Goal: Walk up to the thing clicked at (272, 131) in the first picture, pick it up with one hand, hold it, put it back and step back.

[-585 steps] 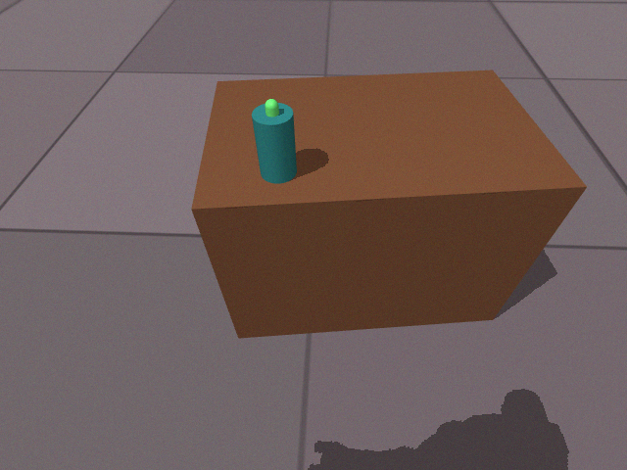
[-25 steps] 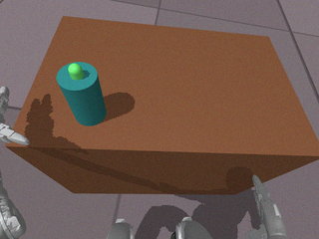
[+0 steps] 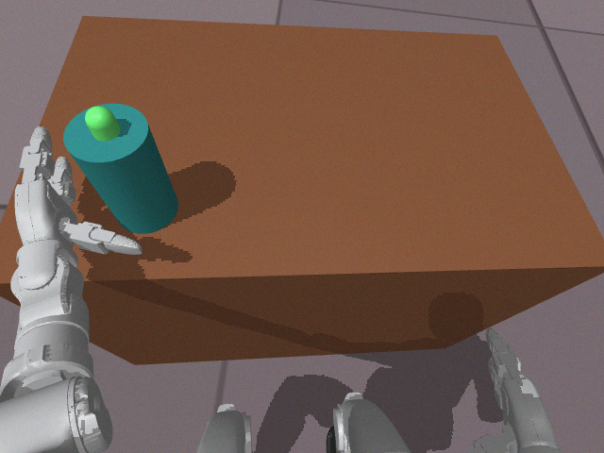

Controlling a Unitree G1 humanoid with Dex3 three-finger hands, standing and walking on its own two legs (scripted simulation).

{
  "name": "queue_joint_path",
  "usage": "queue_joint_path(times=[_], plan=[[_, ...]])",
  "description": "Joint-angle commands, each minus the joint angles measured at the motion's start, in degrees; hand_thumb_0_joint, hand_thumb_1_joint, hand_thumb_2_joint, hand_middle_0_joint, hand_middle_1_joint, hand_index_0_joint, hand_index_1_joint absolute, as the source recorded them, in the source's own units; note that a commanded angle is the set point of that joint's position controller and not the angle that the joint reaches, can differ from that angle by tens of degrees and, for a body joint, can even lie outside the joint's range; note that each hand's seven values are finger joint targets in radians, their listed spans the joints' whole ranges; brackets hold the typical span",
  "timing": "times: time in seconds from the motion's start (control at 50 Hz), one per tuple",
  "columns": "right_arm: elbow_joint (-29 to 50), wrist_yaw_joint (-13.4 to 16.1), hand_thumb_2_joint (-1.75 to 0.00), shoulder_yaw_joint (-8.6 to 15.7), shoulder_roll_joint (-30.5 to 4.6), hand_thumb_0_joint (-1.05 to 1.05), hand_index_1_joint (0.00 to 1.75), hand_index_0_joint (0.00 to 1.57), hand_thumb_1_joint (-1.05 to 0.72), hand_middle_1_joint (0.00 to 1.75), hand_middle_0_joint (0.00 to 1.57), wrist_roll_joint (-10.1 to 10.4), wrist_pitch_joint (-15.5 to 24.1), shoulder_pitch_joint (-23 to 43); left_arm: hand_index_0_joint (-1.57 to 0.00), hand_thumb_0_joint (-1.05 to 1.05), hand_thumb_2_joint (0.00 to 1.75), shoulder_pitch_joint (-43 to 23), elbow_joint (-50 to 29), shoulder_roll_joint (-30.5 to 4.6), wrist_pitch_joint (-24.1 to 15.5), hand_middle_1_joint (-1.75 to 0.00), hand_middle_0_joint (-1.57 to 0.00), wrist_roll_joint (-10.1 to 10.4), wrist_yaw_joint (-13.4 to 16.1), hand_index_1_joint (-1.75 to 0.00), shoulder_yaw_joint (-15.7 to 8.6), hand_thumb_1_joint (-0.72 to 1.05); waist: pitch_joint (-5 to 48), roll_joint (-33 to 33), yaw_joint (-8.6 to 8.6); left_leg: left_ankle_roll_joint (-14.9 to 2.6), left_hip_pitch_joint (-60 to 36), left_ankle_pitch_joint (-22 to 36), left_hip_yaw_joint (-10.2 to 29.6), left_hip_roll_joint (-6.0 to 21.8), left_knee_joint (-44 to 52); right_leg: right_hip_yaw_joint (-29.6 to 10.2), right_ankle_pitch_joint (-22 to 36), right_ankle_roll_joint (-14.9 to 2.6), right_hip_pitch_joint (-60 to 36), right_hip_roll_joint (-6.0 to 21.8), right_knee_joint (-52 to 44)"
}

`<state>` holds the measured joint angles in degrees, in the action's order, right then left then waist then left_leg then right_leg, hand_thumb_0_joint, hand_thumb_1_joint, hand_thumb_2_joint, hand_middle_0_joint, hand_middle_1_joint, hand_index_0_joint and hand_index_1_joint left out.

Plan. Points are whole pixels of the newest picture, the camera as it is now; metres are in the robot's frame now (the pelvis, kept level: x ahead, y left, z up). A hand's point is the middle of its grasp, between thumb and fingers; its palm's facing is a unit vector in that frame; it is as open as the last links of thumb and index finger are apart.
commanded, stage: close in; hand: left
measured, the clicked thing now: (126, 167) +0.47 +0.22 +0.06
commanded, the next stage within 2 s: close in 0.08 s
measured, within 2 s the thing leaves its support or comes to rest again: leaves its support in 1.50 s
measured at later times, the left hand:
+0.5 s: hand (123, 184) +0.46 +0.23 +0.04, palm faces +0.24 -0.97 +0.00, open 16.3 cm
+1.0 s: hand (125, 190) +0.46 +0.22 +0.03, palm faces +0.24 -0.97 +0.00, open 11.7 cm
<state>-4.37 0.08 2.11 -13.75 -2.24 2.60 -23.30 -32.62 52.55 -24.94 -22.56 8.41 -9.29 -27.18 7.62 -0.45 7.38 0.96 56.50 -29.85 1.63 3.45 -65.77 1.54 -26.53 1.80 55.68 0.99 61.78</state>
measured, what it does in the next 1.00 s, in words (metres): stands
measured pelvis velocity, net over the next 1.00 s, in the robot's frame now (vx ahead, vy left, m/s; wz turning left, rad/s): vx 0.01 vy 0.00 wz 0.00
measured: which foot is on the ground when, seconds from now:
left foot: down 0.00-1.00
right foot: down 0.00-1.00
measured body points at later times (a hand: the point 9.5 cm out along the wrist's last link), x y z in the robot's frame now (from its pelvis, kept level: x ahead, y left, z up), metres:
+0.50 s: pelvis +0.00 +0.00 +0.00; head +0.12 +0.03 +0.43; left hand +0.45 +0.28 +0.04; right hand +0.16 -0.26 +0.00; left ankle +0.01 +0.12 -0.65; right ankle +0.03 -0.14 -0.65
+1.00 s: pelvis +0.01 +0.00 +0.00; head +0.12 +0.04 +0.43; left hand +0.44 +0.27 +0.04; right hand +0.16 -0.25 -0.01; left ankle +0.01 +0.12 -0.65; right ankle +0.03 -0.14 -0.65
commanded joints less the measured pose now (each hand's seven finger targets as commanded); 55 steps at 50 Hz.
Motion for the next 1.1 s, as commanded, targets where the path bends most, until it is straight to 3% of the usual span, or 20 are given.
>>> queue_joint_path(times=[0.0, 0.12, 0.16, 0.24, 0.26, 0.36, 0.38, 0.4, 0.42, 0.44, 0.46, 0.48, 0.64, 0.7, 0.74, 0.78, 0.88, 0.94, 1.04, 1.08], plan=[[10.91, 0.55, -0.04, 5.99, -9.59, 0.0, 0.05, 0.05, 0.55, 0.05, 0.05, 0.14, 2.28, -5.01, -0.08, 0.0, 0.0, -20.02, -13.09, -12.73, -4.68, -0.01, -0.07, 0.21, 0.83, 0.0, 0.64, -0.5, 23.64, 6.78, 0.69, -0.73, -17.7, 19.51, -0.53, -2.25, 8.55, 0.5, 16.2, -2.62, -11.56, -1.65, -6.61], [12.14, 0.13, -0.05, 6.32, -9.59, 0.0, 0.05, 0.05, 0.54, 0.05, 0.05, -0.03, 1.38, -5.83, -0.08, 0.0, 0.0, -21.81, -15.23, -13.33, -5.5, -0.01, -0.07, -0.56, 2.3, 0.0, 0.98, -0.54, 26.4, 8.13, 0.71, -1.02, -18.09, 21.72, -0.83, -2.55, 7.14, -0.39, 19.23, -2.39, -13.38, -1.06, -6.15], [14.83, -0.18, -0.05, 4.49, -8.3, 0.0, 0.05, 0.05, 0.54, 0.05, 0.05, -0.19, 1.24, -4.42, -0.08, 0.0, 0.0, -21.14, -13.65, -10.3, -5.48, -0.01, -0.07, -0.72, 2.65, 0.0, 2.88, -0.53, 25.85, 7.91, 0.74, -0.89, -18.17, 20.82, -0.73, -2.58, 7.55, -0.18, 18.29, -2.43, -13.57, -1.07, -6.38], [16.39, -0.32, -0.04, 4.79, -9.16, 0.0, 0.05, 0.05, 0.53, 0.05, 0.05, -0.25, 0.5, -2.96, -0.28, 0.0, 0.03, -19.62, -10.97, -12.81, -5.47, -0.13, -0.28, -1.7, 4.17, -0.12, 0.85, -0.57, 25.23, 6.63, 0.27, -1.05, -15.54, 20.41, -0.77, -2.55, 7.57, -0.6, 18.78, -2.34, -15.45, -0.91, -6.36], [15.55, -0.38, -0.04, 4.72, -8.67, 0.0, 0.05, 0.05, 0.53, 0.05, 0.05, -0.35, 0.24, -3.91, -0.32, 0.0, 0.05, -24.69, -16.73, -15.38, -6.14, -0.16, -0.32, -2.17, 4.84, -0.16, 0.52, -0.56, 26.65, 9.04, 0.11, -0.94, -16.41, 20.16, -0.89, -2.59, 7.53, -0.95, 18.49, -2.32, -15.64, -0.83, -6.12], [16.63, -0.4, -0.04, 6.76, -10.0, 0.0, 0.05, 0.05, 0.52, 0.05, 0.05, -0.43, -0.48, -3.05, -0.41, 0.0, 0.09, -22.04, -6.77, -10.53, -5.39, -0.23, -0.4, -2.16, 5.95, -0.23, 1.48, -0.57, 23.12, 4.8, 1.92, -1.2, -13.5, 16.84, -0.54, -2.46, 8.16, -0.53, 15.9, -2.24, -13.62, -1.2, -6.61], [15.61, -0.43, -0.04, 6.33, -9.62, 0.0, 0.05, 0.05, 0.52, 0.05, 0.05, -0.5, -0.72, -3.86, -0.42, 0.0, 0.09, -25.41, -11.25, -13.81, -6.06, -0.24, -0.41, -2.63, 6.07, -0.24, 0.83, -0.55, 24.38, 7.04, 1.45, -1.1, -14.4, 16.88, -0.65, -2.53, 8.22, -0.71, 15.92, -2.21, -13.71, -1.18, -6.59], [16.97, -0.55, -0.04, 5.4, -9.0, 0.0, 0.05, 0.05, 0.52, 0.05, 0.05, -0.45, -0.83, -4.43, -0.44, 0.0, 0.09, -25.93, -11.12, -13.44, -6.04, -0.26, -0.43, -2.95, 5.83, -0.25, 1.31, -0.54, 26.53, 7.48, 1.54, -1.08, -16.38, 18.01, -0.75, -2.56, 8.05, -0.68, 16.69, -2.29, -14.04, -1.13, -6.38], [18.27, -0.83, -0.04, 4.27, -7.83, 0.0, 0.05, 0.05, 0.52, 0.05, 0.05, -0.45, -0.76, -3.83, -0.47, 0.0, 0.11, -24.39, -6.11, -8.83, -5.53, -0.28, -0.46, -3.0, 5.27, -0.26, 4.09, -0.52, 25.65, 6.66, 2.45, -0.85, -16.35, 19.07, -0.3, -2.3, 8.2, 0.09, 16.9, -2.5, -13.1, -1.45, -6.02], [17.98, -0.84, -0.04, 5.19, -8.63, 0.0, 0.05, 0.05, 0.52, 0.05, 0.05, -0.4, -0.7, -4.39, -0.48, 0.0, 0.13, -24.71, -6.78, -9.18, -5.66, -0.29, -0.47, -2.6, 5.14, -0.28, 3.42, -0.53, 25.3, 7.11, 2.35, -0.63, -16.49, 20.85, -0.14, -2.2, 7.95, 0.29, 18.04, -2.6, -12.81, -1.53, -5.53], [16.43, -0.74, -0.05, 6.06, -9.88, 0.0, 0.05, 0.05, 0.52, 0.05, 0.05, -0.3, -0.97, -5.15, -0.51, 0.0, 0.16, -24.37, -7.22, -13.85, -5.87, -0.32, -0.5, -2.41, 5.45, -0.31, 0.02, -0.5, 25.61, 7.06, 1.56, -0.74, -16.27, 22.07, -0.08, -2.17, 7.54, 0.3, 18.93, -2.58, -13.07, -1.54, -5.31], [15.2, -0.9, -0.05, 5.67, -9.66, 0.0, 0.05, 0.05, 0.52, 0.05, 0.05, -0.37, -0.99, -4.82, -0.52, 0.0, 0.18, -23.34, -3.74, -13.01, -5.65, -0.34, -0.52, -2.53, 5.44, -0.34, 0.18, -0.49, 23.23, 7.12, 1.4, -0.64, -15.45, 21.39, -0.19, -2.21, 7.58, 0.4, 18.01, -2.62, -11.6, -1.65, -5.19], [17.92, -0.85, -0.05, 5.85, -9.21, 0.0, 0.05, 0.05, 0.52, 0.05, 0.05, -0.4, -1.33, -4.73, -0.79, 0.0, 0.42, -25.05, -11.53, -9.99, -5.95, -0.61, -0.78, -2.45, 6.44, -0.6, 2.87, -0.27, 28.38, 8.54, 1.33, -0.51, -18.67, 21.46, -0.55, -2.3, 8.28, 0.21, 18.43, -2.56, -14.25, -1.75, -5.8], [17.99, -1.1, -0.05, 5.38, -8.6, 0.0, 0.05, 0.05, 0.52, 0.05, 0.05, -0.48, -1.53, -5.03, -0.83, 0.0, 0.47, -22.09, -10.32, -6.23, -5.72, -0.65, -0.82, -2.67, 6.79, -0.65, 4.97, -0.19, 26.99, 7.19, 1.32, -0.38, -19.31, 23.88, -0.17, -1.97, 8.08, 0.8, 19.35, -2.72, -12.86, -1.93, -5.57], [15.89, -0.95, -0.05, 6.8, -9.33, 0.0, 0.05, 0.05, 0.53, 0.05, 0.05, -0.42, -1.71, -5.11, -0.87, 0.0, 0.52, -21.11, -11.57, -7.54, -5.93, -0.7, -0.86, -2.94, 7.56, -0.69, 3.85, -0.12, 25.75, 7.34, 0.82, -0.41, -18.36, 23.55, -0.38, -2.09, 8.02, 0.54, 19.53, -2.69, -13.25, -1.74, -5.26], [17.66, -1.22, -0.05, 5.73, -8.89, 0.0, 0.05, 0.05, 0.53, 0.05, 0.05, -0.48, -1.54, -4.04, -0.9, 0.0, 0.58, -18.37, -9.13, -3.71, -5.86, -0.75, -0.89, -2.94, 7.32, -0.74, 5.86, -0.09, 23.35, 5.48, 1.43, -0.36, -17.37, 23.14, -0.13, -1.9, 8.29, 0.78, 19.0, -2.77, -12.0, -1.92, -5.33], [15.43, -1.63, -0.05, 5.08, -8.03, 0.0, 0.05, 0.05, 0.53, 0.05, 0.05, -0.66, -2.31, -6.36, -1.1, 0.0, 0.86, -20.82, -13.1, -8.49, -6.93, -1.01, -1.1, -3.14, 6.59, -1.01, 3.87, 0.05, 26.54, 9.83, 0.57, 0.23, -20.54, 27.54, -0.06, -1.85, 7.85, 0.83, 20.86, -2.88, -12.82, -1.7, -4.71], [14.6, -1.57, -0.05, 6.01, -9.04, 0.0, 0.05, 0.05, 0.53, 0.05, 0.05, -0.65, -2.58, -5.68, -1.18, 0.0, 0.98, -21.85, -14.7, -8.5, -6.41, -1.12, -1.18, -2.56, 6.79, -1.12, 3.94, 0.12, 26.19, 11.01, 0.31, 0.34, -21.68, 27.71, -0.04, -1.8, 8.08, 0.79, 20.46, -2.92, -12.17, -1.7, -4.77], [17.01, -1.55, -0.05, 4.04, -7.35, 0.0, 0.05, 0.05, 0.52, 0.05, 0.05, -0.6, -2.34, -3.79, -1.28, 0.0, 1.1, -21.34, -13.01, -4.54, -6.43, -1.25, -1.27, -2.64, 7.11, -1.26, 6.1, 0.1, 25.03, 6.36, 1.26, -0.44, -18.01, 23.5, -0.37, -1.88, 8.05, 0.4, 19.85, -2.62, -13.39, -1.7, -5.24], [15.05, -1.46, -0.06, 5.2, -8.44, 0.0, 0.05, 0.05, 0.53, 0.05, 0.05, -0.61, -2.51, -4.13, -1.21, 0.0, 1.2, -19.56, -9.94, -6.55, -6.89, -1.26, -1.22, -2.74, 7.03, -1.29, 4.46, 0.17, 23.92, 6.2, 0.92, -0.38, -16.46, 23.33, -0.17, -1.87, 7.93, 0.56, 19.57, -2.71, -12.92, -1.64, -4.69]])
